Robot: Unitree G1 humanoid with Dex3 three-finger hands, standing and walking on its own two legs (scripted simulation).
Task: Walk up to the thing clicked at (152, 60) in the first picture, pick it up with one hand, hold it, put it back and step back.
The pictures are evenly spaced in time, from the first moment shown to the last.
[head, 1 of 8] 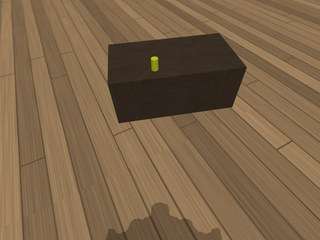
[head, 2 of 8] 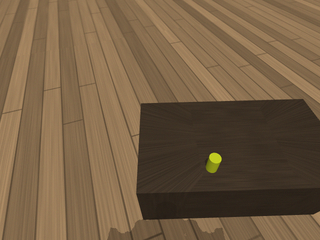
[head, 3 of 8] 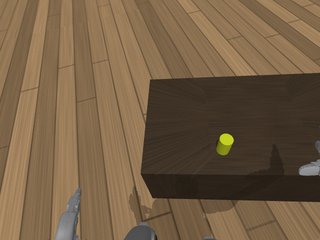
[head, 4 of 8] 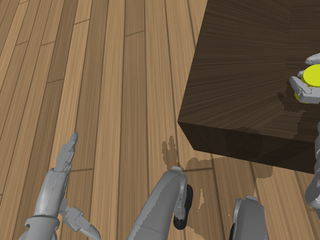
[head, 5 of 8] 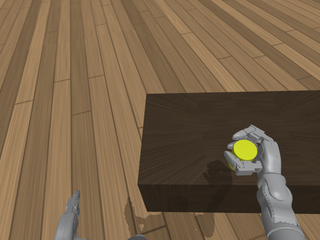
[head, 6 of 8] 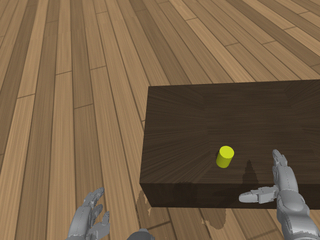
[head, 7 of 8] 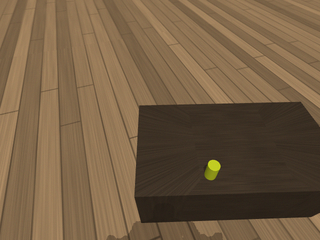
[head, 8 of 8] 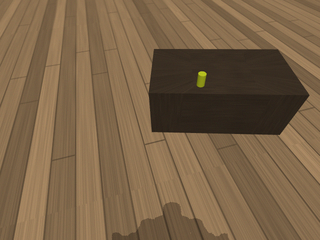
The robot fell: no
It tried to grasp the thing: yes
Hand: right
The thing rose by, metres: 0.29
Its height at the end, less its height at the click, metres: +0.00
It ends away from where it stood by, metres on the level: 0.02
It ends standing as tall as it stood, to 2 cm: yes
